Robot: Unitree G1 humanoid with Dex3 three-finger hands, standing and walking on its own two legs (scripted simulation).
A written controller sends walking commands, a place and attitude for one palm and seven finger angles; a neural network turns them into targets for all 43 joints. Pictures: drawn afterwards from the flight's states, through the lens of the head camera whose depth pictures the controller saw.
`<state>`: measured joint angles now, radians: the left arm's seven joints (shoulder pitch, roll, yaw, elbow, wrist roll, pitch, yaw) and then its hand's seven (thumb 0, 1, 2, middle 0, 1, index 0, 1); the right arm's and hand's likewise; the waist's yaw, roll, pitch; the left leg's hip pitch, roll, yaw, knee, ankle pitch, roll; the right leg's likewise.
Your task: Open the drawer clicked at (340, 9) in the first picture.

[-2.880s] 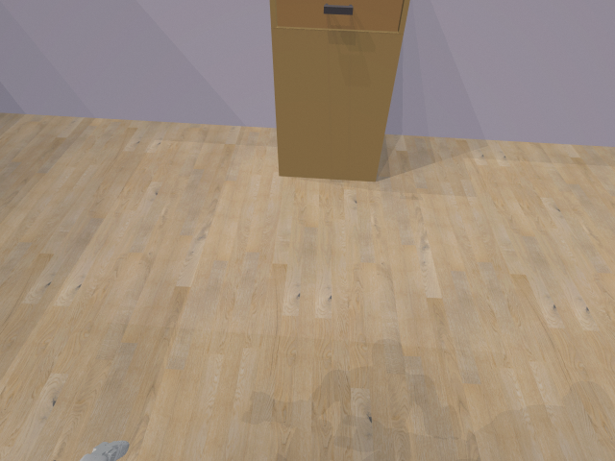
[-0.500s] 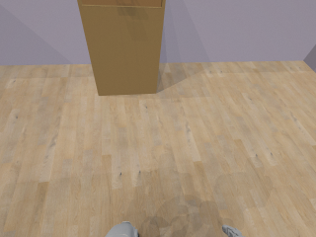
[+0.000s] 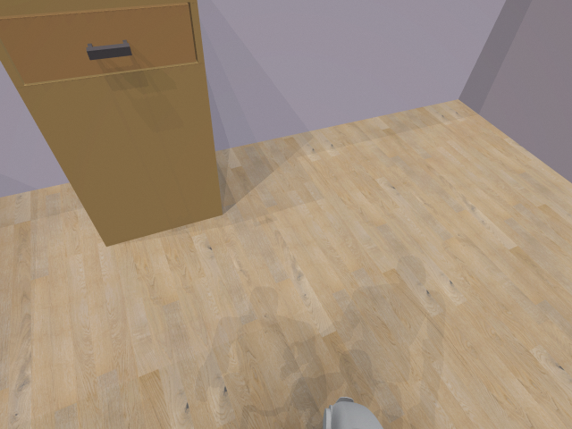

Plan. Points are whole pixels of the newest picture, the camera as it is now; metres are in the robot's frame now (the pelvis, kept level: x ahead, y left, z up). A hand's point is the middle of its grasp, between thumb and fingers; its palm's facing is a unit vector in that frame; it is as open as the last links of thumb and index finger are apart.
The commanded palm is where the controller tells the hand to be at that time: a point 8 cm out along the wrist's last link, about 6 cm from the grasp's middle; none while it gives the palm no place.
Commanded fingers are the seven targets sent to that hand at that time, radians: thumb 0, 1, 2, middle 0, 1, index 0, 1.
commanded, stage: walk to a spot facing it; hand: left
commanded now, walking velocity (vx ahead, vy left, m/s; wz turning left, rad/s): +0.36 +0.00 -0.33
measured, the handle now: (108, 48) +1.00 +0.48 +0.04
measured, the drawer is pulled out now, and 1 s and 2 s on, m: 0.00 0.00 0.00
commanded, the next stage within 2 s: turn to face it in 0.46 s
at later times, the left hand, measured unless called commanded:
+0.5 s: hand (201, 369) +0.25 +0.14 -0.18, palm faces -0.05 -0.98 -0.20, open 7.3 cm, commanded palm none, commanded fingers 0.00 0.90 0.90 -0.20 -0.30 -0.20 -0.30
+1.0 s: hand (216, 267) +0.46 +0.14 -0.16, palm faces +0.10 -0.97 -0.24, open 7.4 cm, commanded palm none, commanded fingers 0.00 0.90 0.90 -0.20 -0.30 -0.20 -0.30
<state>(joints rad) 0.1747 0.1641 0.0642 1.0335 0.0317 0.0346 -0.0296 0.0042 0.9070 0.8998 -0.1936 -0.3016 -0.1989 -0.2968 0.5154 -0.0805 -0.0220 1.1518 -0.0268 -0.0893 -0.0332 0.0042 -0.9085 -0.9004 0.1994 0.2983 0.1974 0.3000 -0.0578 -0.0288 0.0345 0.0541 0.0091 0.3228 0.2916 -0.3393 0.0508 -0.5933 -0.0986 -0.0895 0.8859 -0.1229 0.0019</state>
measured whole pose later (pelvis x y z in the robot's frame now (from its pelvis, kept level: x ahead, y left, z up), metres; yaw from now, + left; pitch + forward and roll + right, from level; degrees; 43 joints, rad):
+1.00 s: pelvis +0.36 -0.06 -0.01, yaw +4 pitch -1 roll +1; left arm 0.16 0.18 0.06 0.94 0.01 0.01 0.01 0.00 0.91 0.90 -0.20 -0.30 -0.20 -0.30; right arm 0.25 -0.19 -0.07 1.01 -0.03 0.04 0.00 0.00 -0.92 -0.90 0.20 0.30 0.20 0.30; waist -0.03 0.02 0.05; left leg -0.33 0.01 0.01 0.54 -0.20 -0.01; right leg -0.36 -0.05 -0.06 0.68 -0.33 0.07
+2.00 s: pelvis +0.44 -0.06 -0.01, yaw +24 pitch -2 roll +0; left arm 0.21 0.16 0.03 1.02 0.02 -0.04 -0.01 0.00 0.90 0.90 -0.20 -0.30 -0.20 -0.30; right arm 0.37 -0.20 -0.05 1.11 -0.02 0.01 -0.01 0.00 -0.91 -0.90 0.20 0.30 0.20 0.30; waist -0.02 0.04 0.03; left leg -0.21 0.03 0.04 0.78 -0.48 0.01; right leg -0.25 -0.05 -0.15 0.59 -0.29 -0.02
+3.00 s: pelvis +0.61 +0.07 -0.01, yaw +24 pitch -1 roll +0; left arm 0.14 0.15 0.03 1.01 0.02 0.02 0.04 0.00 0.91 0.90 -0.20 -0.30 -0.20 -0.30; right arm 0.25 -0.15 -0.06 1.08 -0.01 0.05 -0.03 0.01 -0.91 -0.90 0.20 0.30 0.20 0.30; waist -0.03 0.03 0.09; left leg -0.30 0.03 0.08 0.80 -0.49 -0.02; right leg -0.32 -0.04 -0.11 0.57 -0.23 -0.03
